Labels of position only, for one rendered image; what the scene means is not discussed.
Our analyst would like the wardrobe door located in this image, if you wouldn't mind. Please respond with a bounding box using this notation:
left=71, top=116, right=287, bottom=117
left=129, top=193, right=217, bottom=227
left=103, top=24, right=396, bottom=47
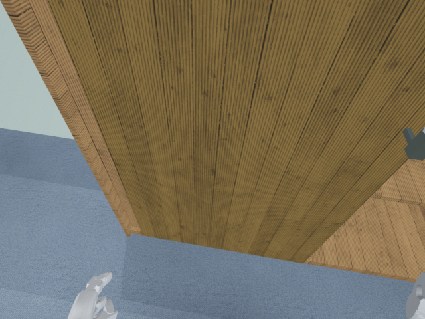
left=47, top=0, right=425, bottom=263
left=27, top=0, right=139, bottom=227

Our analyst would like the robot right upper arm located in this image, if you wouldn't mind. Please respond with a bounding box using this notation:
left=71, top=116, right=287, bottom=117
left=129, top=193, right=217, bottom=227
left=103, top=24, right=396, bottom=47
left=406, top=272, right=425, bottom=319

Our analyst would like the left robot hand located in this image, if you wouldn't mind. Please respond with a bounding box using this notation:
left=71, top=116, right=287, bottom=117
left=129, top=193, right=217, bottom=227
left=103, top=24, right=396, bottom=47
left=68, top=272, right=118, bottom=319

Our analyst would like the handle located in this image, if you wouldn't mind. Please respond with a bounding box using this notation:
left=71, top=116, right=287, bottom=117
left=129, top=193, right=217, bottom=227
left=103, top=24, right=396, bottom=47
left=402, top=128, right=425, bottom=161

